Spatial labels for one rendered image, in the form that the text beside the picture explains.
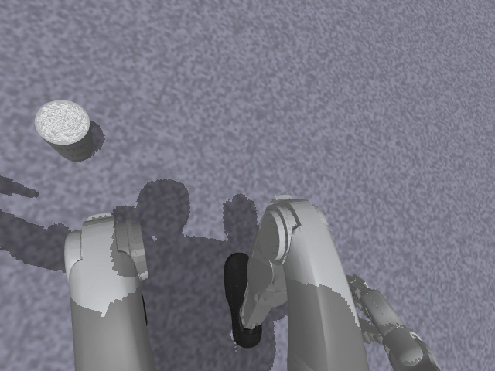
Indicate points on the right robot hand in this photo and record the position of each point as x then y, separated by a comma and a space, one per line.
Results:
376, 307

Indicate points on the cup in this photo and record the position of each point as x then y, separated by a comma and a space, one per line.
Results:
66, 126

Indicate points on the right robot arm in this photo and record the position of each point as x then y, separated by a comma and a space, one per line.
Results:
407, 352

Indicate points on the right robot foot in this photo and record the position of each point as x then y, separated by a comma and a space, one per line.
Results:
235, 283

